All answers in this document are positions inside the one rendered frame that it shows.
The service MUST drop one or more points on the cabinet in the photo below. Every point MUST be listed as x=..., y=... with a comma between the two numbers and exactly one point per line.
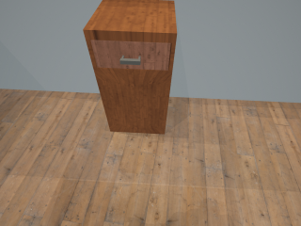
x=134, y=100

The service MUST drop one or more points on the drawer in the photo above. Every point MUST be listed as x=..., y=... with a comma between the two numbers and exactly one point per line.
x=153, y=55

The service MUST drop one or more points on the handle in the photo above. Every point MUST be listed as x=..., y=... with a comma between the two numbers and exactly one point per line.
x=130, y=61

